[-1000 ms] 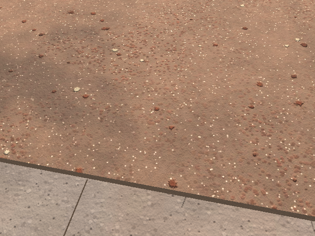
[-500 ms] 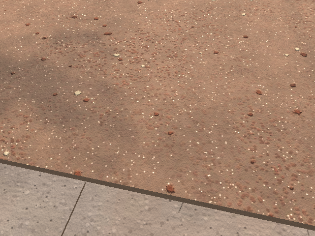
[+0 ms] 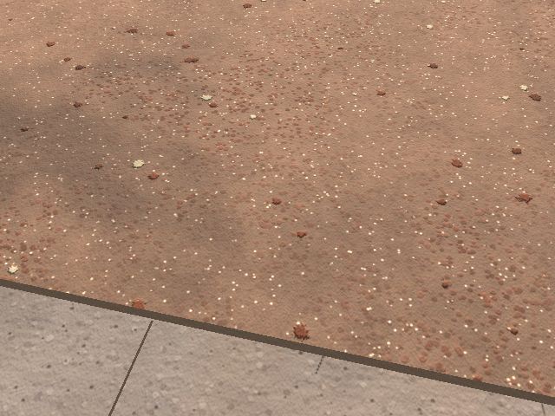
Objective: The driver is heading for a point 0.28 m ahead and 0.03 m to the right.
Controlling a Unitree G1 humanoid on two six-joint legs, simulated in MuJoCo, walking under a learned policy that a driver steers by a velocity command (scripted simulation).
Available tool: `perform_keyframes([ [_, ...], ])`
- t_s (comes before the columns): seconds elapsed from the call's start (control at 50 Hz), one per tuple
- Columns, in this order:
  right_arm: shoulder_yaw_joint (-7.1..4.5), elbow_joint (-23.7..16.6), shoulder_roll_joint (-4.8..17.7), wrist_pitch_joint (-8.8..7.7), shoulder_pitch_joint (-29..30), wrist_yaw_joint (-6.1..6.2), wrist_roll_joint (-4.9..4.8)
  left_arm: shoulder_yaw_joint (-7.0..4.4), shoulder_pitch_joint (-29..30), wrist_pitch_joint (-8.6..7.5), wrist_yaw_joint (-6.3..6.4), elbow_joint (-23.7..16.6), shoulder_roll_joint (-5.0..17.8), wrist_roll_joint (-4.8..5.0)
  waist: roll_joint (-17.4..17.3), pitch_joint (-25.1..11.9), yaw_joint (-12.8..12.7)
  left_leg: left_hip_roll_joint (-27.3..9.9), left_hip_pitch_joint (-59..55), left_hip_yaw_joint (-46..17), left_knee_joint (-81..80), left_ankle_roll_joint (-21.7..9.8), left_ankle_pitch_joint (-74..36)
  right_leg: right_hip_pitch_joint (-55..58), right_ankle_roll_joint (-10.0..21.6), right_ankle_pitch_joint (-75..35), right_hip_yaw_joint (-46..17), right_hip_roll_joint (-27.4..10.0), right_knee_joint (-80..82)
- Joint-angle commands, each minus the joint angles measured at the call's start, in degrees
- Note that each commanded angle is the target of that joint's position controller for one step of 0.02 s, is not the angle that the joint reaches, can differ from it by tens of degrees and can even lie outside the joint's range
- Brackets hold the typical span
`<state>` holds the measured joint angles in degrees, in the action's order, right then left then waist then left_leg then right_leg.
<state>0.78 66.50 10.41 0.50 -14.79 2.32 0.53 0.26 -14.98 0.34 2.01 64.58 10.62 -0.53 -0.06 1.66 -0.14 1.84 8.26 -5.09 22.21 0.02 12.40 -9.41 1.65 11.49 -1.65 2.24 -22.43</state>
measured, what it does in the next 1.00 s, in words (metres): stands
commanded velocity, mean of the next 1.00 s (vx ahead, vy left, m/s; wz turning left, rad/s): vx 0.00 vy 0.00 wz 0.00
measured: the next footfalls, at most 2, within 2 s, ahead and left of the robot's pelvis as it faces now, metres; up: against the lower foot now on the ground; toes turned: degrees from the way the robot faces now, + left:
right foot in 1.58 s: +0.22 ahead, -0.06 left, +0.00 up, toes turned -2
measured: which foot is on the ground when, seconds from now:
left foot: down 0.00-1.00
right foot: down 0.00-1.00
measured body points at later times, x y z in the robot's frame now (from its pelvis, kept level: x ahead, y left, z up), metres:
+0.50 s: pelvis +0.01 +0.00 +0.00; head +0.01 +0.00 +0.45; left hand +0.00 +0.22 -0.16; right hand -0.01 -0.22 -0.16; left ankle +0.00 +0.12 -0.74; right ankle +0.01 -0.10 -0.74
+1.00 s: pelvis +0.01 +0.00 +0.00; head +0.02 -0.01 +0.45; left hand -0.01 +0.22 -0.16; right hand -0.01 -0.22 -0.16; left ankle +0.00 +0.12 -0.74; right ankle +0.01 -0.10 -0.74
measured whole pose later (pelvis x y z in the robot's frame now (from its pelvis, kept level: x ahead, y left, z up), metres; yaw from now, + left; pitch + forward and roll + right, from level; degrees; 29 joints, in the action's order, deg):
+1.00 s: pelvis +0.01 +0.00 +0.00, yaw +0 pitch -1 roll +0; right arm 0.4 66.6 7.8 0.1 -18.0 2.9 0.6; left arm -0.2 -17.4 -0.2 2.5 65.6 7.9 -0.6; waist -0.3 1.5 -0.1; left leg 1.3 8.1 -5.0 23.4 0.3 14.2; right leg -9.1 1.9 13.2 -1.4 2.5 -23.4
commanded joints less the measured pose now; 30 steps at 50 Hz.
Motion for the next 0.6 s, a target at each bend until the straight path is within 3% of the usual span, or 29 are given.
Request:
perform_keyframes([
  [0.02,-0.65,-0.47,4.82,-0.27,-3.2,0.19,0.0,-0.77,-2.84,-0.32,0.2,-0.6,5.04,-0.02,-0.18,2.21,0.04,-4.94,3.39,-3.86,-3.8,-2.04,-3.8,-0.45,1.42,-1.67,-5.74,-6.04,4.37],
  [0.6,-0.78,-0.03,2.29,-0.51,-6.61,0.59,0.02,-0.91,-5.55,-0.62,0.58,0.59,2.5,-0.03,-0.1,2.64,0.03,-5.0,3.34,-3.26,-2.61,-1.9,-5.69,-0.13,1.55,-4.52,-5.35,-6.0,3.38],
])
